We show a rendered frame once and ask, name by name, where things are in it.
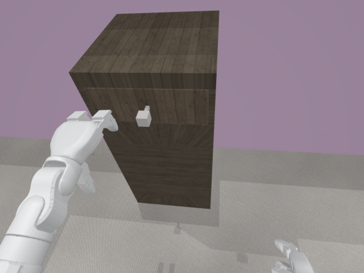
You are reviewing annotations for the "handle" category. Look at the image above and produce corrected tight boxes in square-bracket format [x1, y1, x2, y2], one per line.
[136, 106, 152, 127]

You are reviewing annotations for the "robot right hand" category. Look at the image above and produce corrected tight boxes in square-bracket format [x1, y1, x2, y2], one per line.
[272, 239, 315, 273]

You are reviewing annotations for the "robot left hand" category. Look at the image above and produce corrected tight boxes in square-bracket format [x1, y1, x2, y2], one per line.
[50, 110, 118, 195]

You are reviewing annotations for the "cabinet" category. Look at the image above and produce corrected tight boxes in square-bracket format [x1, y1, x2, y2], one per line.
[69, 10, 220, 209]

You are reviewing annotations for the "robot left forearm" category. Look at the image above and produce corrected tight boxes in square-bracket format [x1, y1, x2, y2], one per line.
[0, 156, 82, 273]

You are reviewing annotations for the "drawer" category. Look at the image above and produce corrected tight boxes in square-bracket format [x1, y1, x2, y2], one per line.
[85, 88, 209, 124]

